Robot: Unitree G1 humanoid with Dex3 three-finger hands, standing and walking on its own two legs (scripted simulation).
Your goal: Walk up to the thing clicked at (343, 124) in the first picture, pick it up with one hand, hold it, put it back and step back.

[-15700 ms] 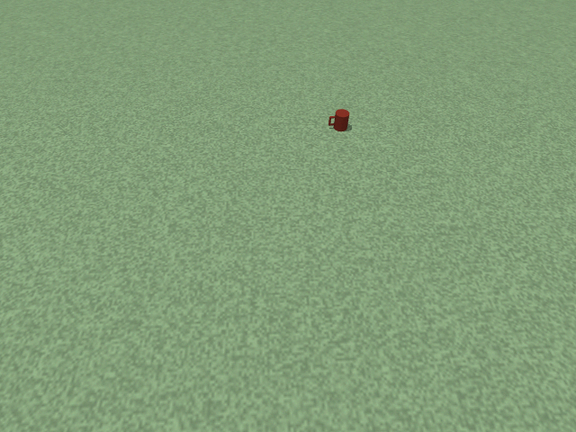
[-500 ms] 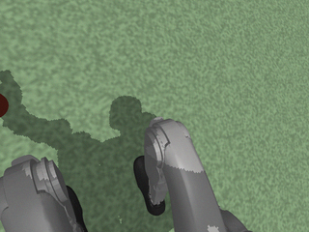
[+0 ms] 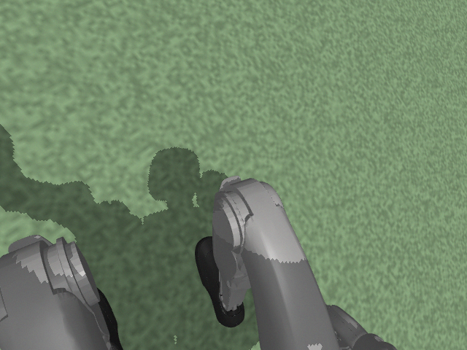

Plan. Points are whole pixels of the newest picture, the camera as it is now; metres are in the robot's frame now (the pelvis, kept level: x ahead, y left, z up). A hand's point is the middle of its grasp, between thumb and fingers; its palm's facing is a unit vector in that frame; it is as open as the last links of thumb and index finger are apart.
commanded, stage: close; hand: left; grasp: from above
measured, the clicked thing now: out of the picture +0.44 +0.32 -0.25
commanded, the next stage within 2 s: settle in 1.20 s
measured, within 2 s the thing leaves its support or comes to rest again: leaves its support in 1.70 s
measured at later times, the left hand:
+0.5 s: hand out of the picture +0.44 +0.31 -0.22, palm faces -0.44 -0.15 -0.89, open 12.9 cm
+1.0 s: hand out of the picture +0.44 +0.31 -0.22, palm faces -0.44 -0.15 -0.89, open 12.1 cm
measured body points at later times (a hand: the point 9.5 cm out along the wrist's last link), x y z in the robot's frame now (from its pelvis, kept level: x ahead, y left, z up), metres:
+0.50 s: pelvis +0.00 +0.00 +0.00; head +0.25 +0.11 +0.35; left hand +0.46 +0.32 -0.17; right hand +0.04 -0.25 -0.07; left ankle +0.06 +0.13 -0.26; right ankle +0.10 -0.12 -0.26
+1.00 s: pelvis +0.00 +0.00 +0.00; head +0.25 +0.11 +0.36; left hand +0.46 +0.32 -0.17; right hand +0.05 -0.25 -0.07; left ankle +0.06 +0.13 -0.26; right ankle +0.10 -0.12 -0.26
